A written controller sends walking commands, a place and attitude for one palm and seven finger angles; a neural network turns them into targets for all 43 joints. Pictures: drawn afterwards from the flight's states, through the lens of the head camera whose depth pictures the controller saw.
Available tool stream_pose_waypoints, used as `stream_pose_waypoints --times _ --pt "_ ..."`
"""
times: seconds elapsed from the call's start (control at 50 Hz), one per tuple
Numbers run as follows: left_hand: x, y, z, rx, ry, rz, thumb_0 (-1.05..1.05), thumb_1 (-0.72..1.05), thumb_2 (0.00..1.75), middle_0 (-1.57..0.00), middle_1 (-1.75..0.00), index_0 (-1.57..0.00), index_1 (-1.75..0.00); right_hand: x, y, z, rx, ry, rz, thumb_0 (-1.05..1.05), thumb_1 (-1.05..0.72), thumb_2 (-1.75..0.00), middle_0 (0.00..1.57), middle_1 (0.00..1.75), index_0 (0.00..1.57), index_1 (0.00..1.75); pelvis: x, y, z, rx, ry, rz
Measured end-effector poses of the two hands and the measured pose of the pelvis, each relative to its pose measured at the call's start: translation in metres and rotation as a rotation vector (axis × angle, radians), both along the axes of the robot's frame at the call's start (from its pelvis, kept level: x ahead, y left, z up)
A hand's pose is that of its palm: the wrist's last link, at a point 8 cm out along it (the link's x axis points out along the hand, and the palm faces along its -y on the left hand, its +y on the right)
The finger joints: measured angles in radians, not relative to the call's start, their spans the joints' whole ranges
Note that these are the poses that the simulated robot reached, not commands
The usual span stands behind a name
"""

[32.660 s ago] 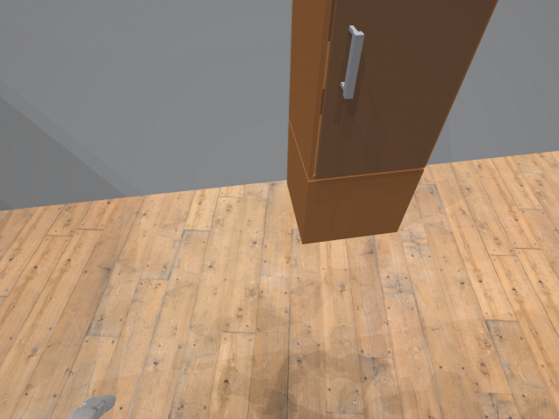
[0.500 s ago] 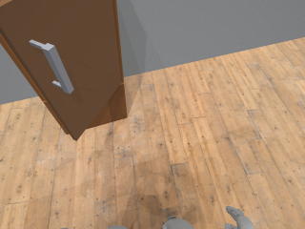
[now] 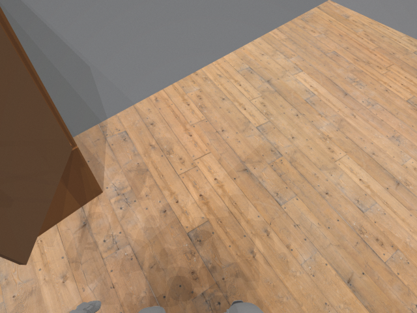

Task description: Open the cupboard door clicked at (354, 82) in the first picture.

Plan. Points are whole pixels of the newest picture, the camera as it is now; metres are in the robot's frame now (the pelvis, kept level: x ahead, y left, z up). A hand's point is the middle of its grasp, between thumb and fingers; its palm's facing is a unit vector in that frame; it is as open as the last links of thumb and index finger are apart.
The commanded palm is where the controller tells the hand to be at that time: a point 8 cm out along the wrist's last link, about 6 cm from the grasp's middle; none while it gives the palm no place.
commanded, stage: walk to a spot facing it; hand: left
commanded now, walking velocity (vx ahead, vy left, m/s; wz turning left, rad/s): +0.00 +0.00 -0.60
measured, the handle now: out of the picture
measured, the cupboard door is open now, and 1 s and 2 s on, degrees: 44 44 44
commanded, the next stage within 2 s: turn to face it in 1.72 s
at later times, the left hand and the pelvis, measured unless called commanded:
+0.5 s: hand (127, 295) +0.17 +0.17 -0.15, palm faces -0.28 -0.93 -0.22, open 7.4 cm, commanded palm none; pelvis +0.06 -0.02 +0.02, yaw -19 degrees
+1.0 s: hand (233, 173) +0.48 -0.06 -0.14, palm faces -0.63 -0.75 -0.22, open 7.4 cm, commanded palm none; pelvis +0.21 -0.11 -0.01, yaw -35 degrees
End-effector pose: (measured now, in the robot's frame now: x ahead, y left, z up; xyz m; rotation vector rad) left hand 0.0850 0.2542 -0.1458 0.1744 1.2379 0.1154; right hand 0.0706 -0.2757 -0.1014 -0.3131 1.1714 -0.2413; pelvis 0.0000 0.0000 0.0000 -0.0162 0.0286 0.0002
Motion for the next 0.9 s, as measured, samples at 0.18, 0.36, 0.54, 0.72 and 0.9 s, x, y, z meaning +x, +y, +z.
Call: stream_pose_waypoints --times 0.18,0.36,0.54,0.72,0.9 --pt "0.066 -0.019 0.026 -0.019 -0.076 -0.112 0.01 0.91 0.9 -0.2 -0.3 -0.2 -0.3 -0.05 0.013 0.001 0.066 0.112 -0.107 0.01 -0.9 -0.89 0.21 0.3 0.21 0.3 0.016 -0.007 0.016 -0.029 -0.002 -0.105" --pt "0.095 -0.043 0.031 0.056 -0.081 -0.218 0.0 0.91 0.9 -0.2 -0.3 -0.2 -0.3 -0.056 -0.012 -0.022 0.12 0.113 -0.259 0.01 -0.9 -0.89 0.21 0.3 0.21 0.3 0.033 -0.024 0.007 0.006 -0.007 -0.221" --pt "0.096 -0.035 0.015 0.017 0.093 -0.284 0.0 0.91 0.9 -0.2 -0.3 -0.2 -0.3 0.017 -0.011 0.006 0.077 -0.083 -0.294 0.01 -0.9 -0.89 0.2 0.3 0.2 0.3 0.077 -0.011 0.013 0.022 -0.002 -0.355" --pt "0.208 -0.067 0.015 -0.036 0.042 -0.422 0.01 0.91 0.9 -0.2 -0.3 -0.19 -0.3 -0.008 0.016 0.013 0.069 0.011 -0.427 0.0 -0.9 -0.89 0.2 0.3 0.21 0.3 0.131 -0.018 0.021 -0.014 0.002 -0.466" --pt "0.357 -0.195 0.034 -0.067 -0.134 -0.667 0.01 0.91 0.9 -0.19 -0.3 -0.19 -0.3 -0.075 0.042 -0.001 0.186 0.253 -0.689 0.01 -0.9 -0.89 0.2 0.3 0.21 0.3 0.186 -0.065 0.016 0.001 -0.004 -0.579"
